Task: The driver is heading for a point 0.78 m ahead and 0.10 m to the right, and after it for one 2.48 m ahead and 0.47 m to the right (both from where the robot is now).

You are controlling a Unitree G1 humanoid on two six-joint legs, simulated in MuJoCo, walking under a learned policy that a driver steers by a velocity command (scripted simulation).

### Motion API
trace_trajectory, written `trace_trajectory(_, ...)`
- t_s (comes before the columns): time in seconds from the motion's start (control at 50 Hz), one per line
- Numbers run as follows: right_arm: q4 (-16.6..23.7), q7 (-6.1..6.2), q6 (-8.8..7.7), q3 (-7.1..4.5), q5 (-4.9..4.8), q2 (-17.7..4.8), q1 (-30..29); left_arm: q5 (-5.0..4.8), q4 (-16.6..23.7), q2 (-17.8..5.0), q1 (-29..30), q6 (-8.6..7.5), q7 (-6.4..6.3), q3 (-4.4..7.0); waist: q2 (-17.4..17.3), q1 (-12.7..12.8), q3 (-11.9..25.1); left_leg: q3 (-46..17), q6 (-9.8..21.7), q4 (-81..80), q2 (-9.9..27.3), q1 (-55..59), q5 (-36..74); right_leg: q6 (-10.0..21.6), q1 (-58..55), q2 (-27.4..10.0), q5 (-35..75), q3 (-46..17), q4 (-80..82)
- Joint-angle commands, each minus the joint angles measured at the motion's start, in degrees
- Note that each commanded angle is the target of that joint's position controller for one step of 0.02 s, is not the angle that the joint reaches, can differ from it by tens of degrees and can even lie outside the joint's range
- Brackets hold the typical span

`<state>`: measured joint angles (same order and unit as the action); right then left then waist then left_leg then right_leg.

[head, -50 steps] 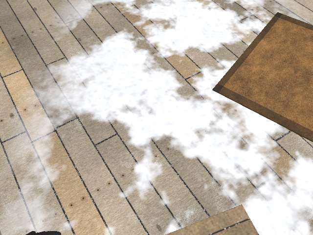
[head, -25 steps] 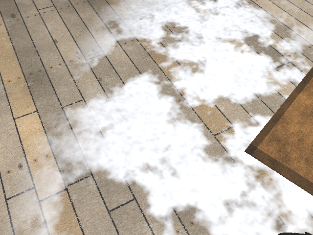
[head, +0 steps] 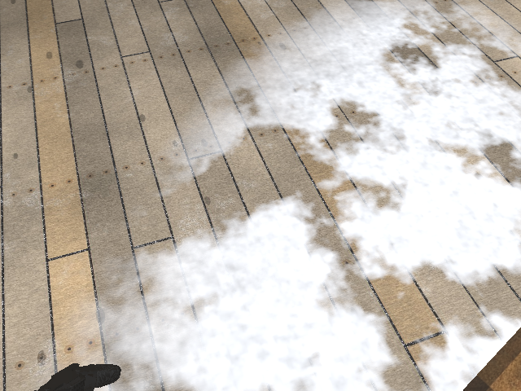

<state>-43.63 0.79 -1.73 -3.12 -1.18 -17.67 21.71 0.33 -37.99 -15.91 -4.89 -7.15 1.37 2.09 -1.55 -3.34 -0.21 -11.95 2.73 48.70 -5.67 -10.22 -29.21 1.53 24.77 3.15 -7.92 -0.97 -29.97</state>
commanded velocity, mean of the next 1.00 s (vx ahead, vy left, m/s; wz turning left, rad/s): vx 0.50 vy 0.00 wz -0.21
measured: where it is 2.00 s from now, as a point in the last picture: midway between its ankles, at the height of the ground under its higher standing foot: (293, 291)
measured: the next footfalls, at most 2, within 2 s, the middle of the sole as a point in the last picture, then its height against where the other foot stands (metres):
left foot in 0.44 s outside the picture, level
right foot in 0.96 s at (311, 331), level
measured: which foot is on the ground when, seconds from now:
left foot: up 0.00-0.42, down 0.44-0.98, up 1.00-1.00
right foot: down 0.00-0.46, up 0.48-0.94, down 0.96-1.00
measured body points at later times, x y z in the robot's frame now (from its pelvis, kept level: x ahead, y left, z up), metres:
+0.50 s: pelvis +0.26 +0.05 +0.00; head +0.29 +0.06 +0.45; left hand +0.25 +0.33 -0.13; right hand +0.50 -0.19 -0.06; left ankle +0.35 +0.15 -0.73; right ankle +0.11 -0.10 -0.68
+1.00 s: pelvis +0.51 -0.01 -0.01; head +0.55 -0.03 +0.44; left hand +0.79 +0.17 -0.09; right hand +0.46 -0.30 -0.14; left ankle +0.36 +0.15 -0.69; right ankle +0.60 -0.12 -0.73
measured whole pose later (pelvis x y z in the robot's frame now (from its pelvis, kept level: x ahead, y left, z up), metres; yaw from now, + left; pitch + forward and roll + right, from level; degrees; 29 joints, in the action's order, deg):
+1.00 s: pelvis +0.51 -0.01 -0.01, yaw -18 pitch +1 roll +1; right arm -48.9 0.8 -2.3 -4.3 -0.6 -17.5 18.1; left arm -1.5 -36.4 -16.2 -4.5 -1.3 2.6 3.6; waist 0.4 -2.5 -3.8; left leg 12.3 -2.1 41.2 5.2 -1.2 -25.9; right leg 5.5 29.1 0.7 -7.8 3.2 -36.4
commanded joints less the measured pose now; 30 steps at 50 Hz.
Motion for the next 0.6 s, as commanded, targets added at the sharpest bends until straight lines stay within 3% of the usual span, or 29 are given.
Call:
trace_trajectory(0.02, 5.09, -0.13, -1.63, -1.10, -0.73, -8.03, -1.39, -1.20, -0.84, -7.86, -15.09, 0.53, -0.17, 3.17, 7.29, 8.22, 6.03, 1.20, -1.10, 24.22, 4.61, -33.79, 2.44, 12.34, -35.01, -22.50, -18.14, -34.45, 13.22)
trace_trajectory(0.04, 6.12, -0.16, -1.73, -0.95, 0.00, -7.38, -5.29, -0.52, -0.49, -7.16, -12.53, 0.81, -0.19, 2.65, 3.99, 7.39, 1.88, 3.31, -1.31, 22.55, 6.43, -32.94, 6.04, 11.56, -28.36, -20.16, -11.29, -28.42, 14.56)
trace_trajectory(0.06, 6.77, -0.40, -2.02, -1.00, 0.68, -6.50, -7.01, -0.17, -0.78, -6.33, -10.99, 0.96, -0.23, 2.32, 3.61, 6.16, -0.47, 4.22, -1.50, 19.28, 8.24, -32.07, 8.77, 11.44, -24.03, -18.20, -5.69, -24.52, 15.86)
trace_trajectory(0.08, 6.83, -0.69, -2.14, -0.91, 0.72, -5.48, -6.52, 0.29, -0.88, -5.76, -10.28, 0.91, -0.32, 2.00, 5.34, 4.77, -0.48, 4.98, -1.66, 16.93, 9.69, -29.43, 10.45, 10.95, -21.27, -16.49, -1.72, -21.38, 17.03)
trace_trajectory(0.12, 6.44, -1.00, -2.03, -0.41, 0.58, -3.43, -5.50, -0.24, -1.67, -5.59, -10.40, 0.75, -0.30, 1.93, 7.27, 3.84, 0.28, 6.91, -2.37, 12.68, 10.42, -27.19, 11.12, 11.42, -19.03, -14.99, 3.79, -17.12, 18.69)
trace_trajectory(0.18, 8.04, -1.14, -2.19, 0.58, 1.25, -1.51, -10.22, -0.88, -3.07, -8.34, -11.47, 0.87, -0.58, 2.62, 6.19, 4.76, -0.75, 8.72, -3.58, 2.80, 11.35, -27.51, 16.15, 12.30, -17.43, -14.98, 9.07, -12.62, 20.93)
trace_trajectory(0.22, 8.66, -1.45, -2.58, 1.00, 1.18, -0.81, -13.74, -1.07, -3.93, -9.32, -12.31, 1.25, -0.73, 2.79, 5.77, 5.95, -1.03, 9.59, -3.70, -4.76, 10.98, -25.60, 22.92, 11.34, -16.95, -13.89, 10.13, -9.39, 21.46)
trace_trajectory(0.26, 9.25, -1.80, -2.92, 1.10, 0.84, -0.84, -17.17, -1.42, -5.04, -9.91, -13.98, 1.61, -0.80, 2.79, 5.64, 7.24, -1.45, 10.56, -3.78, -10.99, 9.78, -22.63, 28.67, 10.32, -16.60, -13.10, 10.34, -7.05, 21.28)
trace_trajectory(0.32, 10.72, -2.39, -3.24, 0.85, 0.26, -1.56, -21.44, -1.83, -7.00, -10.43, -17.16, 2.27, -0.81, 2.81, 5.85, 8.37, -2.29, 10.69, -2.98, -15.63, 8.69, -21.17, 30.80, 9.49, -19.42, -14.82, 10.10, -7.25, 20.10)
trace_trajectory(0.38, 11.68, -2.87, -3.84, 0.10, 0.29, -3.15, -21.97, -2.06, -8.23, -11.17, -18.29, 3.31, -1.20, 3.06, 6.12, 6.63, -2.63, 10.09, -1.19, -19.68, 7.67, -17.90, 26.27, 8.05, -22.57, -16.68, 12.72, -9.95, 16.42)
trace_trajectory(0.4, 10.95, -2.79, -4.04, -0.47, 0.41, -4.16, -18.94, -2.07, -8.19, -11.83, -17.37, 3.63, -1.37, 3.22, 6.25, 4.35, -1.26, 10.88, -0.35, -21.54, 6.78, -12.81, 25.55, 7.21, -22.28, -16.15, 17.17, -9.67, 13.15)
trace_trajectory(0.42, 9.04, -2.37, -4.08, -1.63, 0.69, -6.16, -12.59, -1.91, -8.05, -11.27, -16.93, 3.75, -1.46, 2.94, 5.35, 1.00, 2.62, 11.75, 0.95, -23.13, 5.99, -2.91, 25.68, 5.84, -20.35, -13.64, 22.84, -7.94, 6.14)
trace_trajectory(0.44, 7.40, -1.72, -3.99, -2.87, 1.41, -9.28, -3.53, -1.05, -7.00, -8.78, -16.18, 3.52, -1.42, 1.89, 3.33, -3.31, 9.80, 7.04, 3.59, -20.97, 11.71, 12.03, 26.52, 3.78, -12.75, -10.59, 17.30, -5.83, -6.71)
trace_trajectory(0.46, 6.66, -1.23, -3.23, -4.22, 2.37, -14.49, 2.89, -0.81, -5.53, -2.79, -21.70, 2.67, -1.41, 0.08, -9.31, -3.27, 19.08, -14.16, 10.81, -21.98, 26.63, 33.71, 19.21, -0.72, 8.58, -2.47, -4.50, -0.15, -28.39)
trace_trajectory(0.48, 6.08, -1.36, -2.77, -3.37, 1.85, -11.04, 4.37, -1.73, -6.05, -4.67, -22.26, 2.02, -1.44, 0.38, -13.13, -3.73, 21.56, -27.12, 12.81, -28.90, 30.04, 32.44, 10.55, -1.02, 15.46, -1.70, -25.32, -5.77, -38.07)
trace_trajectory(0.5, 5.76, -1.36, -2.75, -2.30, 1.31, -7.85, 1.35, -3.03, -5.26, -9.26, -18.11, 2.08, -1.34, 1.94, -8.28, -3.37, 12.61, -20.59, 10.57, -30.68, 28.03, 25.36, 6.13, -0.73, 19.30, -4.64, -21.88, -6.95, -42.09)
trace_trajectory(0.52, 5.91, -1.43, -2.84, -1.70, 1.09, -6.16, -2.49, -2.95, -4.37, -9.16, -14.92, 2.33, -1.41, 2.05, -6.24, -1.81, 7.13, -13.57, 9.20, -32.38, 25.93, 17.97, 8.07, -0.65, 19.14, -6.94, -17.29, -5.29, -41.24)
trace_trajectory(0.54, 5.71, -1.74, -3.11, -1.08, 1.33, -4.02, -5.99, -2.08, -4.28, -8.51, -12.91, 2.86, -1.60, 2.24, -3.71, -0.25, 2.67, -7.86, 7.88, -34.97, 22.95, 11.13, 11.85, -0.64, 17.40, -8.37, -13.67, -4.81, -38.57)
trace_trajectory(0.56, 5.48, -1.80, -3.67, -0.96, 1.73, -3.39, -8.23, -1.93, -4.41, -7.45, -14.30, 3.56, -1.64, 2.44, -6.58, 2.02, 1.50, -3.95, 7.88, -36.91, 22.10, 6.54, 15.85, -0.97, 14.22, -9.91, -10.64, -5.21, -36.94)
trace_trajectory(0.6, 4.58, -1.92, -4.67, -1.21, 1.90, -2.69, -10.35, -2.07, -5.17, -5.18, -15.73, 4.91, -1.54, 2.25, -5.79, 3.75, 0.02, 2.19, 8.14, -39.90, 20.66, 1.47, 22.23, -1.78, 10.69, -10.53, -7.50, -4.98, -36.06)
Velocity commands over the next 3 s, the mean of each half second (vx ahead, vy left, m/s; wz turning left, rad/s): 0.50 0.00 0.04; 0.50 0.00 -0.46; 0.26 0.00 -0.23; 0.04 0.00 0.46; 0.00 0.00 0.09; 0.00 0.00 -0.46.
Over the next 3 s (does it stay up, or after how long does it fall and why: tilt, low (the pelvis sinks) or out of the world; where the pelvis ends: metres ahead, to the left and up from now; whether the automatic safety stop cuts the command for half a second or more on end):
stays up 0.73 -0.12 0.02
